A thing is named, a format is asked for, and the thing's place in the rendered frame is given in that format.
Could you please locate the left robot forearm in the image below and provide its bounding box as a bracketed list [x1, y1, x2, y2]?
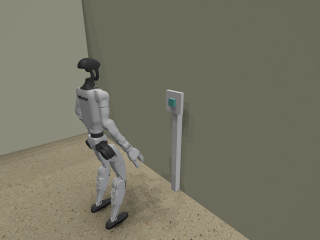
[77, 115, 91, 131]

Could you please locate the right robot thigh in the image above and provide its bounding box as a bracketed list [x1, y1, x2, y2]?
[99, 142, 126, 189]

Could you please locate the right robot hand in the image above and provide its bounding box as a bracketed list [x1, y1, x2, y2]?
[126, 147, 144, 169]

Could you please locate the panel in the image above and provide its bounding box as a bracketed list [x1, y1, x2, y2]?
[166, 89, 184, 192]

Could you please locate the robot left shin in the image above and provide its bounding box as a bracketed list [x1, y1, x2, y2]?
[95, 167, 111, 206]

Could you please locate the robot right upper arm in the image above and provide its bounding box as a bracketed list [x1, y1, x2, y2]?
[94, 89, 112, 130]

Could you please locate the robot left upper arm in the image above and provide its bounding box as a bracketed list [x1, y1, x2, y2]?
[75, 86, 82, 117]

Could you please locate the button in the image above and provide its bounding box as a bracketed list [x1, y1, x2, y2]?
[168, 98, 176, 107]

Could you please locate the right robot forearm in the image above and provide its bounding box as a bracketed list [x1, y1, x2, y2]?
[106, 119, 132, 152]

